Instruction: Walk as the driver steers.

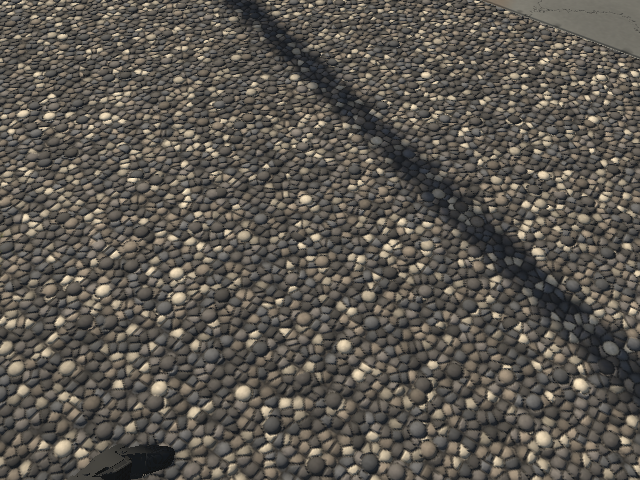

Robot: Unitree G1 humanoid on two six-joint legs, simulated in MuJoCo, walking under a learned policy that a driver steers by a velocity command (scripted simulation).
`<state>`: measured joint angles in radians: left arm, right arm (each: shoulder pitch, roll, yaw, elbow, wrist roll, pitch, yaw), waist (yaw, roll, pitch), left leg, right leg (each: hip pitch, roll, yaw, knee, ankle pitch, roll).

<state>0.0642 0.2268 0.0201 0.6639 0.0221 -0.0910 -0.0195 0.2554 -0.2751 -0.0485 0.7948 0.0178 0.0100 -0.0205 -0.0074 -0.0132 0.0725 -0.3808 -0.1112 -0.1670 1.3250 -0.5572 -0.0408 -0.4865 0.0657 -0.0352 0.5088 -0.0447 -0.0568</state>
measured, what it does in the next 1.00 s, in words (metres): steps on the spot, turning right: left foot, then right foot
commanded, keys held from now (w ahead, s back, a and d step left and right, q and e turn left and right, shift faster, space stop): e+shift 1.00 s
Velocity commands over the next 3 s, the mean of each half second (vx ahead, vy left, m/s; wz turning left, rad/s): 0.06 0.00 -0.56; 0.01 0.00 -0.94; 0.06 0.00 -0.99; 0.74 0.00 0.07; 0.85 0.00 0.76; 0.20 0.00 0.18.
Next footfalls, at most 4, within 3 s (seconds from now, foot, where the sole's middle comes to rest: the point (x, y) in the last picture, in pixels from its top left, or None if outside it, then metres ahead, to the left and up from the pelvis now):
0.30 left None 0.14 0.13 -0.75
0.76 right None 0.01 -0.11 -0.75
1.16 left None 0.21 -0.02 -0.75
1.62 right None -0.07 -0.06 -0.75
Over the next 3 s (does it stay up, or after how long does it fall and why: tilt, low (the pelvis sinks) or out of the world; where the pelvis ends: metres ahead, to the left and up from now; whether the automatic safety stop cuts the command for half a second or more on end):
stays up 0.30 -0.86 0.01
